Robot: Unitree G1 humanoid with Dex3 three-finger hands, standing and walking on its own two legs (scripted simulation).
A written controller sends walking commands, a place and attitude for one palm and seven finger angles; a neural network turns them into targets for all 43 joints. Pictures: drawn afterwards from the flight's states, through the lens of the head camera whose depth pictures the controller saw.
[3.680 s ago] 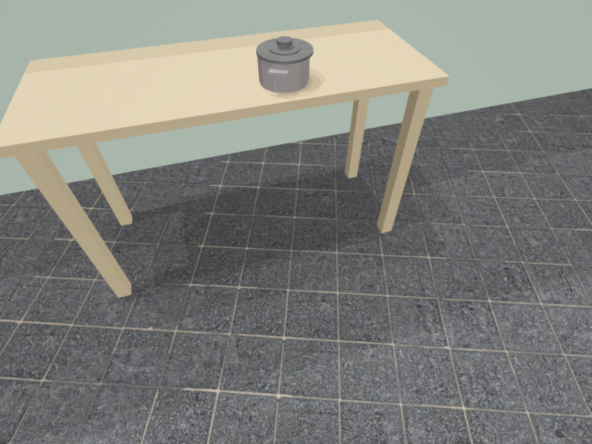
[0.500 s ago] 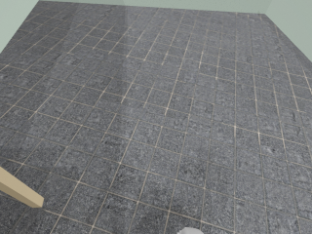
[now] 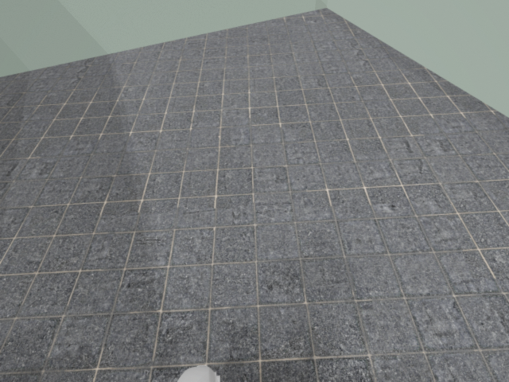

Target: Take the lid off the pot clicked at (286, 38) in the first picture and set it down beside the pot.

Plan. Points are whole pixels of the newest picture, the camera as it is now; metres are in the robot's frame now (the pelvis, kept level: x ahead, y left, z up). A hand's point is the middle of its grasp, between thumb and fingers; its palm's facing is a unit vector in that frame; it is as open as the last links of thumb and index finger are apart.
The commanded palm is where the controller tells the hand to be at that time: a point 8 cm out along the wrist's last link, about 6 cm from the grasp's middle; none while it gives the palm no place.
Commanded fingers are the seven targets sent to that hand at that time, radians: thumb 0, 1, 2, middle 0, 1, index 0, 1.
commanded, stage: walk to a spot facing it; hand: left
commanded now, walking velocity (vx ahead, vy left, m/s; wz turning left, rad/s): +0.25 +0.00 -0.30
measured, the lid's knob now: out of the picture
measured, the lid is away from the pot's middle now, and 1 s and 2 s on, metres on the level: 0.01 0.01 0.01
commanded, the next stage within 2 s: turn to face it in 0.12 s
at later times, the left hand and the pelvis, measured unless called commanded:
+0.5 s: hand out of the picture +0.15 +0.27 -0.18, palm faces -0.01 -0.99 -0.17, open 7.4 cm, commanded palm none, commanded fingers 0.00 0.90 0.90 -0.20 -0.30 -0.20 -0.30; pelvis +0.11 +0.08 +0.00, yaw -4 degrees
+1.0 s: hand (147, 332) +0.23 +0.23 -0.14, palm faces +0.21 -0.94 -0.27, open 7.4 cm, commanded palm none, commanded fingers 0.00 0.90 0.90 -0.20 -0.30 -0.20 -0.30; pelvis +0.13 +0.02 -0.01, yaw +14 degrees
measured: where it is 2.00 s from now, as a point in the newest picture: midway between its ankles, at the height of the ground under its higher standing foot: outside the picture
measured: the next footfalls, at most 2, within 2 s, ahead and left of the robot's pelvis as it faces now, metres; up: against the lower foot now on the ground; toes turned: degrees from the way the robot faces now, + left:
left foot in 0.28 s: +0.17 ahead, +0.14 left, +0.00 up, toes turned -2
right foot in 0.90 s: +0.18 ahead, -0.07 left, +0.00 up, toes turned +11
